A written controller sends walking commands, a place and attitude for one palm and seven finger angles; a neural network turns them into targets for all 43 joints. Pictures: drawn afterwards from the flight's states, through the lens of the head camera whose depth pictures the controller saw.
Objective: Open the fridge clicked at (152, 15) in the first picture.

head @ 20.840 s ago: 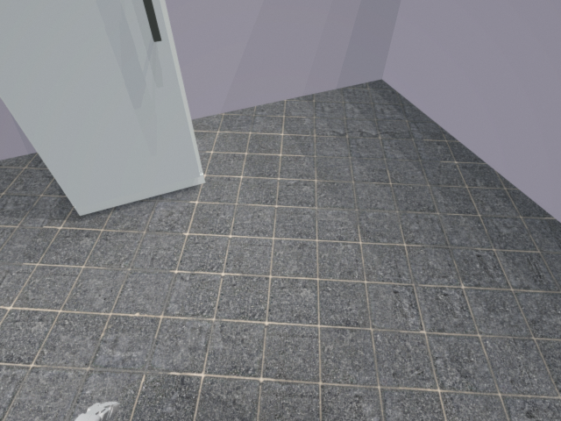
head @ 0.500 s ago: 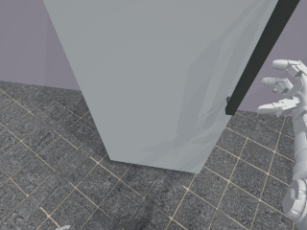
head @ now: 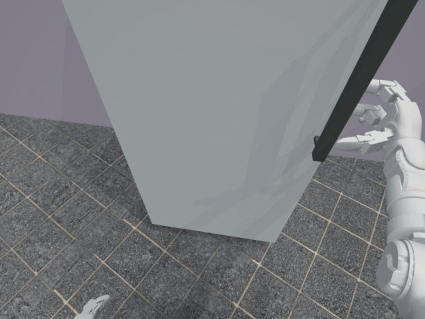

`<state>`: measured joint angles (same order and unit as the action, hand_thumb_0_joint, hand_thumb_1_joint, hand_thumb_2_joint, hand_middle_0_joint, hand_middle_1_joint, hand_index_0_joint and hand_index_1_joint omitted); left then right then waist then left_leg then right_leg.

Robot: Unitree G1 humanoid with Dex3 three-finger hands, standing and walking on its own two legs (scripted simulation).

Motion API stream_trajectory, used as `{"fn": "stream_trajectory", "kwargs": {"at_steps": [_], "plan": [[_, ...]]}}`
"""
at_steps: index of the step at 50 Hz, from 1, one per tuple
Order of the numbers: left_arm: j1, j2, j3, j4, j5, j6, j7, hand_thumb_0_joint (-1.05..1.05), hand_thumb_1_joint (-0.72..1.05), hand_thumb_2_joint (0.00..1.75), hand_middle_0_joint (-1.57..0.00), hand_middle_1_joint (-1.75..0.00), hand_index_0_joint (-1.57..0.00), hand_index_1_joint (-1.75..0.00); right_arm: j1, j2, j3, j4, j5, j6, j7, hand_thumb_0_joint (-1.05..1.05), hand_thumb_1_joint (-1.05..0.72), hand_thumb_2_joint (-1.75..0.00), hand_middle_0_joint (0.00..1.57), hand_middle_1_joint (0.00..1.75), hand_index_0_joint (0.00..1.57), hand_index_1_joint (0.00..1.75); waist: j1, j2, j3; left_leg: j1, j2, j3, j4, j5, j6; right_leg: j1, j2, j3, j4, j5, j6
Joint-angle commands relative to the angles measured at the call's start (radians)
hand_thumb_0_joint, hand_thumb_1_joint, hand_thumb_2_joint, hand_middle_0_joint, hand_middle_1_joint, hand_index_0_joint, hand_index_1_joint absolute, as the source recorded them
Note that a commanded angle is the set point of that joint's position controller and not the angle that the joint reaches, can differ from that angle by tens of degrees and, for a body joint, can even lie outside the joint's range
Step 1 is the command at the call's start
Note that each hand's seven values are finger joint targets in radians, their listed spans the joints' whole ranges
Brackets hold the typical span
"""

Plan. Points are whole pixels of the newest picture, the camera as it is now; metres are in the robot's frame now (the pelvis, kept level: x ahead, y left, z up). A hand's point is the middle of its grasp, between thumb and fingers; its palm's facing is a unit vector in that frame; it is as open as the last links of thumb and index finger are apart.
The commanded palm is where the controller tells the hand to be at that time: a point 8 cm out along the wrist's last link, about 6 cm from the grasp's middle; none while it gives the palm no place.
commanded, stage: feel for the door with the fingertips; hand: right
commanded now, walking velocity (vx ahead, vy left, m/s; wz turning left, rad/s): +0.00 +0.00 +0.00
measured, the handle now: (351, 82) +0.51 -0.18 +0.20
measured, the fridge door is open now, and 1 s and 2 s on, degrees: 0 0 0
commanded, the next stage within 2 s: slide the fingers in behind the handle in 0.10 s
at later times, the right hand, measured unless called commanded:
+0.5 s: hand (365, 123) +0.46 -0.21 +0.15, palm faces +0.03 +1.00 +0.01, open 13.8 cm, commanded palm +0.42 -0.26 +0.15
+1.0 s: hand (347, 123) +0.45 -0.18 +0.16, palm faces +0.02 +1.00 +0.00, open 14.0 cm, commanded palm +0.42 -0.23 +0.15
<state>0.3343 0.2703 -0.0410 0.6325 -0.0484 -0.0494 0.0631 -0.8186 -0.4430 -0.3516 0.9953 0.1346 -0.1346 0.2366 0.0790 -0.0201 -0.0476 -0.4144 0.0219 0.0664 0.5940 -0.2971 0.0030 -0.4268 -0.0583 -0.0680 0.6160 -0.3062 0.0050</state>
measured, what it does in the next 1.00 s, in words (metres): stands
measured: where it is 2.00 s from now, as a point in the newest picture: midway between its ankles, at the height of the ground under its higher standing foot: outside the picture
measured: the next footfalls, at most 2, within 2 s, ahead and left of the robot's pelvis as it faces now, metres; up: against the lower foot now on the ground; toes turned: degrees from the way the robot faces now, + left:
none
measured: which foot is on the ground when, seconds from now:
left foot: down 0.00-1.00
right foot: down 0.00-1.00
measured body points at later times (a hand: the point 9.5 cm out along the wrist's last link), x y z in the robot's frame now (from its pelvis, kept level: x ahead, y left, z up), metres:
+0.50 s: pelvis +0.00 -0.01 +0.00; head +0.04 -0.01 +0.45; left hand +0.04 +0.26 -0.11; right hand +0.45 -0.26 +0.15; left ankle +0.00 +0.12 -0.73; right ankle +0.00 -0.12 -0.73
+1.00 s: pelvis -0.01 -0.01 +0.00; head +0.02 +0.00 +0.45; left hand +0.10 +0.25 -0.11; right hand +0.44 -0.23 +0.16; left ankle +0.00 +0.12 -0.73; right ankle +0.00 -0.12 -0.73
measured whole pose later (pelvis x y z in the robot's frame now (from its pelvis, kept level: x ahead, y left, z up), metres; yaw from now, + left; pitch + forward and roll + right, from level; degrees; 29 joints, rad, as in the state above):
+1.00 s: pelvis -0.01 -0.01 +0.00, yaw -1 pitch +6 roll +1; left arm 0.31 0.27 -0.04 0.64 -0.04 -0.07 0.05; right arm -0.82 -0.34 -0.26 0.93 0.14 -0.12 0.17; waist 0.06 -0.02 -0.05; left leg -0.41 0.04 0.08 0.60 -0.30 0.00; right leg -0.43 -0.04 -0.05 0.63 -0.30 0.00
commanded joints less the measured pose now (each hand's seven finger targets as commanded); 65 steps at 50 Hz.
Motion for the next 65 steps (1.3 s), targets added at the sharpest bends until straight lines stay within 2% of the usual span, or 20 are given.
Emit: {"fn": "stream_trajectory", "kwargs": {"at_steps": [1, 8, 10, 11, 13, 15, 18, 23, 26, 28, 30, 34, 36, 39, 43, 45, 53, 59, 63, 65], "plan": [[0.066, 0.156, 0.06, -0.08, -0.003, -0.034, 0.012, 0.0, 0.9, 0.9, -0.2, -0.3, -0.2, -0.3, -0.503, -0.255, -0.025, -0.194, 0.024, -0.081, 0.018, 0.0, 0.5, -0.3, 0.3, 1.2, 0.3, 1.2, 0.01, -0.021, -0.34, 0.121, -0.033, -0.039, -0.051, 0.357, 0.014, 0.161, 0.05, 0.047, -0.043, 0.258, -0.042], [0.094, 0.169, 0.061, -0.062, -0.001, -0.023, 0.016, 0.0, 0.9, 0.9, -0.2, -0.3, -0.2, -0.3, -0.569, -0.283, -0.025, -0.116, 0.03, -0.08, 0.036, 0.0, 0.5, -0.3, 0.3, 1.2, 0.3, 1.2, 0.04, 0.019, -0.297, 0.089, -0.031, -0.038, -0.058, 0.31, 0.008, 0.113, 0.049, 0.051, -0.037, 0.212, -0.048], [0.097, 0.171, 0.064, -0.063, 0.0, -0.021, 0.015, 0.0, 0.9, 0.9, -0.2, -0.3, -0.2, -0.3, -0.569, -0.314, -0.048, -0.11, 0.022, -0.083, 0.038, 0.0, 0.5, -0.3, 0.3, 1.2, 0.3, 1.2, 0.029, -0.02, -0.336, 0.092, -0.031, -0.044, -0.049, 0.317, 0.009, 0.12, 0.052, 0.053, -0.032, 0.22, -0.045], [0.098, 0.168, 0.063, -0.06, 0.0, -0.021, 0.015, 0.0, 0.9, 0.9, -0.2, -0.3, -0.2, -0.3, -0.585, -0.286, -0.021, -0.107, 0.02, -0.083, 0.042, 0.0, 0.5, -0.3, 0.3, 1.2, 0.3, 1.2, 0.04, -0.046, -0.332, 0.07, -0.032, -0.041, -0.051, 0.31, 0.009, 0.13, 0.051, 0.053, -0.03, 0.22, -0.043], [0.111, 0.171, 0.066, -0.063, 0.003, -0.021, 0.014, 0.0, 0.9, 0.9, -0.2, -0.3, -0.2, -0.3, -0.554, -0.302, -0.044, -0.101, 0.031, -0.091, 0.043, 0.0, 0.5, -0.3, 0.3, 1.2, 0.3, 1.2, 0.027, -0.002, -0.336, 0.091, -0.033, -0.036, -0.048, 0.311, 0.011, 0.117, 0.05, 0.058, -0.028, 0.229, -0.045], [0.101, 0.169, 0.067, -0.076, 0.003, -0.022, 0.008, 0.0, 0.9, 0.9, -0.2, -0.3, -0.2, -0.3, -0.504, -0.301, -0.057, -0.133, 0.033, -0.098, 0.046, 0.0, 0.5, -0.3, 0.3, 1.2, 0.3, 1.2, 0.0, -0.047, -0.384, 0.106, -0.035, -0.036, -0.037, 0.332, 0.016, 0.142, 0.051, 0.056, -0.03, 0.257, -0.04], [0.097, 0.167, 0.07, -0.086, 0.003, -0.021, 0.003, 0.0, 0.9, 0.9, -0.2, -0.3, -0.2, -0.3, -0.466, -0.257, -0.03, -0.193, 0.048, -0.101, 0.043, 0.0, 0.5, -0.3, 0.3, 1.2, 0.3, 1.2, 0.005, -0.017, -0.379, 0.107, -0.04, -0.025, -0.038, 0.34, 0.017, 0.161, 0.044, 0.058, -0.03, 0.287, -0.042], [0.074, 0.167, 0.072, -0.101, -0.001, -0.023, 0.003, 0.0, 0.9, 0.9, -0.2, -0.3, -0.2, -0.3, -0.431, -0.279, -0.052, -0.301, 0.049, -0.09, 0.024, 0.0, 0.5, -0.3, 0.3, 1.2, 0.3, 1.2, -0.011, -0.039, -0.371, 0.112, -0.044, -0.023, -0.045, 0.315, 0.021, 0.181, 0.038, 0.06, -0.045, 0.28, -0.041], [0.054, 0.157, 0.069, -0.103, -0.003, -0.031, 0.001, 0.0, 0.9, 0.9, -0.2, -0.3, -0.2, -0.3, -0.424, -0.217, -0.013, -0.351, 0.052, -0.074, 0.014, 0.0, 0.5, -0.3, 0.3, 1.2, 0.3, 1.2, -0.009, -0.074, -0.351, 0.097, -0.045, -0.021, -0.052, 0.305, 0.021, 0.198, 0.038, 0.061, -0.055, 0.27, -0.035], [0.053, 0.161, 0.071, -0.105, -0.002, -0.033, 0.004, 0.0, 0.9, 0.9, -0.2, -0.3, -0.2, -0.3, -0.378, -0.227, -0.031, -0.358, 0.057, -0.064, 0.004, 0.0, 0.5, -0.3, 0.3, 1.2, 0.3, 1.2, -0.019, -0.018, -0.353, 0.12, -0.046, -0.017, -0.054, 0.302, 0.022, 0.193, 0.036, 0.062, -0.059, 0.274, -0.038], [0.035, 0.154, 0.066, -0.104, -0.004, -0.037, 0.003, 0.0, 0.9, 0.9, -0.2, -0.3, -0.2, -0.3, -0.379, -0.212, -0.026, -0.373, 0.055, -0.05, -0.004, 0.0, 0.5, -0.3, 0.3, 1.2, 0.3, 1.2, -0.021, -0.059, -0.328, 0.111, -0.043, -0.021, -0.057, 0.303, 0.022, 0.192, 0.039, 0.057, -0.065, 0.263, -0.035], [0.024, 0.151, 0.065, -0.103, -0.004, -0.042, 0.005, 0.0, 0.9, 0.9, -0.2, -0.3, -0.2, -0.3, -0.378, -0.185, -0.007, -0.378, 0.049, -0.037, -0.019, 0.0, 0.5, -0.3, 0.3, 1.2, 0.3, 1.2, -0.017, -0.025, -0.311, 0.11, -0.041, -0.019, -0.062, 0.29, 0.022, 0.189, 0.038, 0.061, -0.07, 0.25, -0.036], [0.015, 0.145, 0.06, -0.098, -0.008, -0.045, 0.006, 0.0, 0.9, 0.9, -0.2, -0.3, -0.2, -0.3, -0.446, -0.125, 0.056, -0.384, 0.044, -0.031, -0.022, 0.0, 0.5, -0.3, 0.3, 1.2, 0.3, 1.2, 0.006, -0.05, -0.282, 0.073, -0.04, -0.016, -0.067, 0.258, 0.022, 0.2, 0.039, 0.068, -0.073, 0.226, -0.032], [0.019, 0.148, 0.062, -0.092, -0.004, -0.05, 0.007, 0.0, 0.9, 0.9, -0.2, -0.3, -0.2, -0.3, -0.431, -0.137, 0.028, -0.341, 0.046, -0.03, -0.039, 0.0, 0.5, -0.3, 0.3, 1.2, 0.3, 1.2, -0.002, -0.005, -0.305, 0.086, -0.038, -0.018, -0.066, 0.263, 0.022, 0.2, 0.041, 0.07, -0.067, 0.227, -0.035], [0.018, 0.144, 0.058, -0.083, -0.002, -0.053, 0.004, 0.0, 0.9, 0.9, -0.2, -0.3, -0.2, -0.3, -0.48, -0.096, 0.072, -0.306, 0.034, -0.04, -0.052, 0.0, 0.5, -0.3, 0.3, 1.2, 0.3, 1.2, 0.01, 0.013, -0.288, 0.067, -0.036, -0.017, -0.066, 0.237, 0.022, 0.191, 0.042, 0.075, -0.063, 0.202, -0.034], [0.015, 0.142, 0.057, -0.079, -0.001, -0.055, 0.001, 0.0, 0.9, 0.9, -0.2, -0.3, -0.2, -0.3, -0.522, -0.092, 0.075, -0.306, 0.025, -0.05, -0.064, 0.0, 0.5, -0.3, 0.3, 1.2, 0.3, 1.2, 0.011, -0.027, -0.302, 0.054, -0.034, -0.02, -0.059, 0.238, 0.022, 0.2, 0.046, 0.078, -0.063, 0.202, -0.031], [0.033, 0.144, 0.062, -0.079, 0.008, -0.048, -0.006, 0.0, 0.9, 0.9, -0.2, -0.3, -0.2, -0.3, -0.492, -0.142, 0.02, -0.276, 0.01, -0.077, -0.098, 0.0, 0.5, -0.3, 0.3, 1.2, 0.3, 1.2, -0.011, 0.014, -0.36, 0.123, -0.035, -0.028, -0.044, 0.304, 0.02, 0.17, 0.051, 0.063, -0.049, 0.242, -0.035], [0.03, 0.137, 0.069, -0.091, 0.004, -0.04, -0.011, 0.0, 0.9, 0.9, -0.2, -0.3, -0.2, -0.3, -0.443, -0.121, 0.025, -0.323, 0.014, -0.081, -0.095, 0.0, 0.5, -0.3, 0.3, 1.2, 0.3, 1.2, -0.018, 0.006, -0.379, 0.166, -0.038, -0.035, -0.046, 0.373, 0.017, 0.171, 0.05, 0.041, -0.053, 0.276, -0.039], [0.039, 0.145, 0.069, -0.083, 0.002, -0.031, -0.004, 0.0, 0.9, 0.9, -0.2, -0.3, -0.2, -0.3, -0.414, -0.164, -0.006, -0.284, 0.021, -0.057, -0.085, 0.0, 0.5, -0.3, 0.3, 1.2, 0.3, 1.2, -0.012, 0.073, -0.311, 0.18, -0.034, -0.043, -0.071, 0.342, 0.008, 0.114, 0.052, 0.03, -0.065, 0.211, -0.047], [0.031, 0.14, 0.071, -0.091, 0.002, -0.031, -0.002, 0.0, 0.9, 0.9, -0.2, -0.3, -0.2, -0.3, -0.42, -0.174, -0.013, -0.339, 0.02, -0.061, -0.081, 0.0, 0.5, -0.3, 0.3, 1.2, 0.3, 1.2, -0.024, 0.014, -0.348, 0.194, -0.033, -0.049, -0.066, 0.366, 0.012, 0.141, 0.056, 0.025, -0.066, 0.233, -0.048]]}}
